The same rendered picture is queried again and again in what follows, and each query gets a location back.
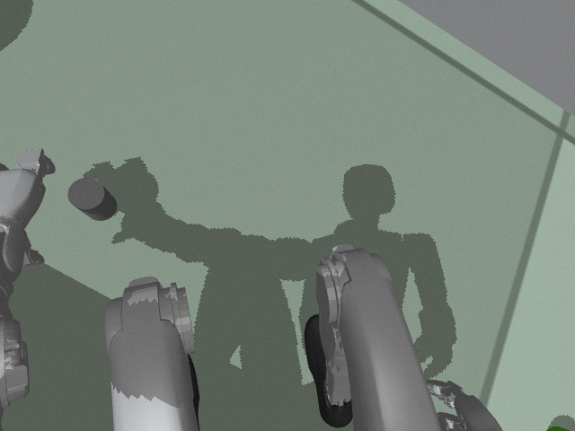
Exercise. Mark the right robot hand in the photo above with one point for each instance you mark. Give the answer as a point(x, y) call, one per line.
point(471, 413)

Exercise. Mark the left robot hand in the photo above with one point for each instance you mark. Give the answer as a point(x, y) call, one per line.
point(22, 191)

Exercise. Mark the left robot arm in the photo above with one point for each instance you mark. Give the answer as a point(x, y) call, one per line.
point(14, 364)

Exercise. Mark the right robot foot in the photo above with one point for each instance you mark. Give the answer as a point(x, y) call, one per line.
point(333, 415)

